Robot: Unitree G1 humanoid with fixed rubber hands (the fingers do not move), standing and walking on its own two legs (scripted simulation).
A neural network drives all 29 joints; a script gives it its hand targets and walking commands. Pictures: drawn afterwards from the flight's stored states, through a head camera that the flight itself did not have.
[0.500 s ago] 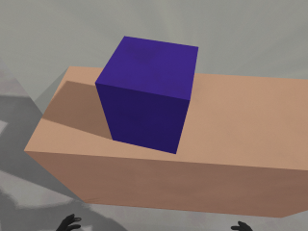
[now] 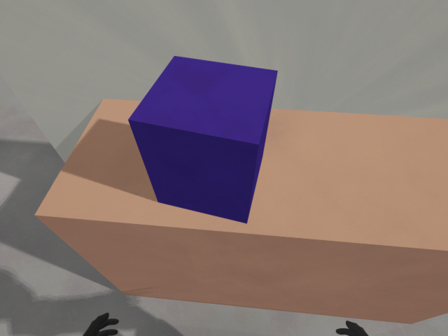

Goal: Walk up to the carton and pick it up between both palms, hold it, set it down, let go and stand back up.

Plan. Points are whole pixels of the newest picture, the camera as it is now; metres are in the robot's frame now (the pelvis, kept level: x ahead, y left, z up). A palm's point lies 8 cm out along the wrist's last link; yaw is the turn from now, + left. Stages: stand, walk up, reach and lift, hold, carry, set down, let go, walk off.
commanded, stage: stand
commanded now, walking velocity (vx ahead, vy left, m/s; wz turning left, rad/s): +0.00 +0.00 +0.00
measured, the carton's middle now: (212, 143) +0.47 +0.02 +0.06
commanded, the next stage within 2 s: none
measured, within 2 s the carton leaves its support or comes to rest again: neither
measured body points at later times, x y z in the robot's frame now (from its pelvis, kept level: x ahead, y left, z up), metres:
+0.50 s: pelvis +0.00 +0.00 +0.00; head +0.01 -0.01 +0.45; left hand +0.07 +0.26 -0.12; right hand +0.05 -0.26 -0.13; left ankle -0.02 +0.13 -0.74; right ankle -0.01 -0.07 -0.74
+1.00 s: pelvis -0.01 +0.01 +0.01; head +0.01 +0.00 +0.45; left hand +0.06 +0.26 -0.12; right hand +0.04 -0.25 -0.13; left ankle -0.02 +0.13 -0.74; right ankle -0.01 -0.07 -0.74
